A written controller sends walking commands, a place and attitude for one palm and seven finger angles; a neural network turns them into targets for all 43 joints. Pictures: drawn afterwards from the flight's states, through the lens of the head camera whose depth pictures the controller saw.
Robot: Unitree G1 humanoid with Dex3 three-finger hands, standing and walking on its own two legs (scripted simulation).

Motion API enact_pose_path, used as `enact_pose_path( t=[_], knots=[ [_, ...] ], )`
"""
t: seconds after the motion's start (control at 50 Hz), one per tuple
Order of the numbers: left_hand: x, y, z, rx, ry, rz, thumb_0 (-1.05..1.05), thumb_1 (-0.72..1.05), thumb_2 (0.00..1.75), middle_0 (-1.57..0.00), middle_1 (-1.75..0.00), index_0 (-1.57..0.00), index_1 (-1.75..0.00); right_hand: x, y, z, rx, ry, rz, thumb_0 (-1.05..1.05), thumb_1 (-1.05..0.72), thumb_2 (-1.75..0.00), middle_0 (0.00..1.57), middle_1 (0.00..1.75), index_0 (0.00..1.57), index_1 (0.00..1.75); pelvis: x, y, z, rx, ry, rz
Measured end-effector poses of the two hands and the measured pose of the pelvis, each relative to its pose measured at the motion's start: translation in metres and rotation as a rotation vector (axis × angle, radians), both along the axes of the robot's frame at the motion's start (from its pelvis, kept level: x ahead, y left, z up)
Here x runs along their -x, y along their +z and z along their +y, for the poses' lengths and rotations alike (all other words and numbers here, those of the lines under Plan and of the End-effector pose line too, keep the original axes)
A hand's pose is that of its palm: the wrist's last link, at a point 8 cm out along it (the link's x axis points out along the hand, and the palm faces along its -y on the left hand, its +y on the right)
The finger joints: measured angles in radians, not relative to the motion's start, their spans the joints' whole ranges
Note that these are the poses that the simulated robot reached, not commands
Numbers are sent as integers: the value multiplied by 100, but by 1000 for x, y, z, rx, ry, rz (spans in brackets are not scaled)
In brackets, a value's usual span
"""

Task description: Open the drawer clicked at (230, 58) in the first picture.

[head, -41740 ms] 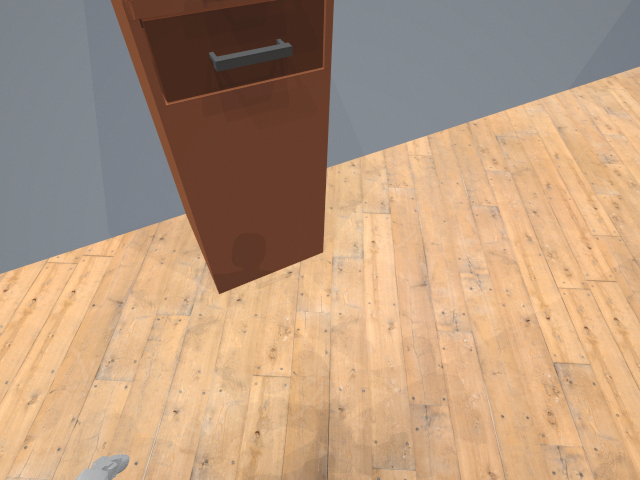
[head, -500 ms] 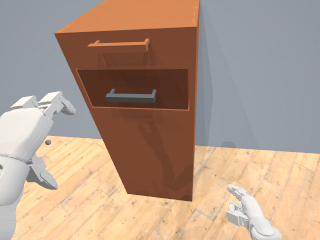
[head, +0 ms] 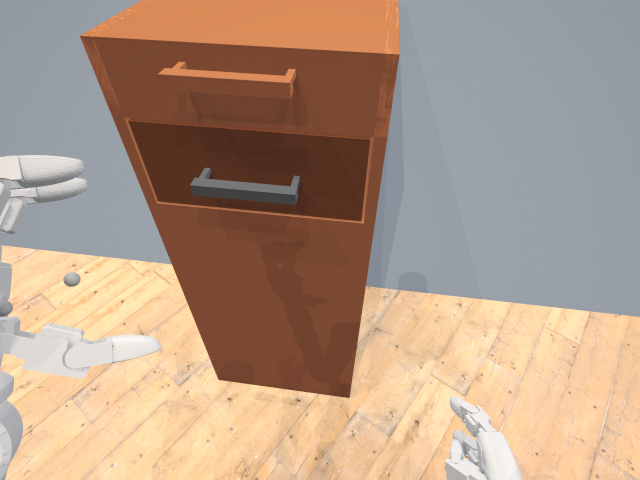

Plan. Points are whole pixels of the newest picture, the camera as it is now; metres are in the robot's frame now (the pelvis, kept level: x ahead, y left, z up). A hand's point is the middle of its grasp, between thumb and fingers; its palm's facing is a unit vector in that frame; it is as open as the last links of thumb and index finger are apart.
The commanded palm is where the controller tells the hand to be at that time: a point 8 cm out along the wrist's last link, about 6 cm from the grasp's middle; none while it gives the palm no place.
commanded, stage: draw the hand back to the body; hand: left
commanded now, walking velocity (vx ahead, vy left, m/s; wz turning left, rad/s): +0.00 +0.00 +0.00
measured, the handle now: (247, 184) +0.53 +0.19 +0.09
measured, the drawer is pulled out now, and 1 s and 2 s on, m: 0.00 0.00 0.00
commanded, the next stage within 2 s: step back with the hand held close in 0.74 s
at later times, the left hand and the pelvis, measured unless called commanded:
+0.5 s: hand (41, 251) +0.19 +0.23 +0.28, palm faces +0.52 -0.77 -0.38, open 9.0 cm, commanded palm +0.14 +0.28 +0.28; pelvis +0.01 +0.00 +0.00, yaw +0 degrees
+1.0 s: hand (40, 248) +0.19 +0.23 +0.28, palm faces +0.54 -0.74 -0.41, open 7.4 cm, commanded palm +0.12 +0.27 +0.28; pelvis -0.01 -0.01 +0.00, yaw +1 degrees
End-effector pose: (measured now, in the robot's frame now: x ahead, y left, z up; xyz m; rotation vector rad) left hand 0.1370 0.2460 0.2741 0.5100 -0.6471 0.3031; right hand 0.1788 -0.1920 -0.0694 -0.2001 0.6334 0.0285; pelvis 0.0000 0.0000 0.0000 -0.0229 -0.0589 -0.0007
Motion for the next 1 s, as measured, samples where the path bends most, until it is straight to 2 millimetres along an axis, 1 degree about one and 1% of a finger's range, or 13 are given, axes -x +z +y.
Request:
enact_pose_path(
  t=[0.06, 0.12, 0.2, 0.26, 0.32, 0.38, 0.5, 0.58, 0.64, 0.72, 0.82, 0.94, 1.0],
  knots=[
    [0, 9, 3, 1, 13, -67, -1, -23, 41, -29, -103, -30, -103, 9, -7, -10, 21, -22, 35, 1, -90, -90, 20, 30, 20, 30, -4, 0, 1, 1, 5, -7],
    [-8, 12, 10, -4, 32, -79, -1, -14, 46, -28, -97, -29, -96, 13, -12, -17, 27, -47, 60, 1, -90, -90, 20, 30, 20, 30, -6, 1, 1, -1, 4, -9],
    [-21, 7, 17, 1, 49, -32, -1, -1, 51, -27, -88, -28, -88, 12, -14, -24, 23, -79, 67, 1, -90, -90, 20, 30, 20, 30, -7, 1, 1, -5, -6, -3],
    [-26, 0, 17, 8, 51, 17, -1, 10, 56, -26, -81, -27, -81, 8, -12, -26, 17, -93, 55, 1, -90, -90, 20, 30, 20, 30, -8, 2, 0, -6, -12, 4],
    [-25, -3, 13, 3, 44, 43, -1, 20, 60, -26, -75, -26, -74, 1, -9, -27, 13, -94, 32, 1, -90, -90, 20, 30, 20, 30, -10, 2, 0, -5, -15, 9],
    [-18, 1, 10, -21, 47, 38, 0, 30, 65, -25, -68, -26, -68, -7, -6, -25, 7, -89, 10, 1, -90, -90, 20, 30, 20, 30, -12, 2, 0, -5, -13, 11],
    [-7, 13, 19, -39, 112, -18, 0, 51, 74, -24, -54, -24, -54, -19, -3, -19, -12, -71, -10, 1, -90, -90, 20, 30, 20, 30, -10, 2, -3, -4, -2, 0],
    [-8, 8, 26, 13, 146, -12, 0, 65, 80, -22, -45, -23, -45, -21, -3, -16, -21, -56, -7, 1, -90, -90, 20, 30, 20, 30, -6, 2, -5, -6, 3, -3],
    [-10, 1, 24, 47, 142, 12, 0, 74, 83, -22, -40, -22, -40, -19, -4, -15, -21, -47, -3, 1, -90, -90, 20, 30, 20, 30, -4, 3, -6, -7, 3, -4],
    [-7, -2, 15, 47, 115, 28, 1, 81, 87, -21, -35, -22, -35, -14, -4, -17, -13, -45, 1, 1, -90, -90, 20, 30, 20, 30, -4, 3, -8, -8, 1, -4],
    [-2, 7, 10, 7, 103, -7, 1, 86, 88, -21, -32, -22, -32, -8, -5, -22, -7, -55, 4, 1, -90, -90, 20, 30, 20, 30, -4, 3, -10, -7, 2, -12],
    [-3, 20, 18, -80, 143, -53, 1, 87, 89, -21, -31, -22, -31, 2, -8, -29, -15, -73, 28, 1, -90, -90, 20, 30, 20, 30, 2, 2, -11, -1, 13, 18],
    [-9, 14, 20, -96, 131, -39, 1, 88, 89, -21, -31, -21, -31, 11, -10, -37, 1, -97, 60, 1, -90, -90, 20, 30, 20, 30, 8, 0, -10, 7, 15, 48]
  ],
)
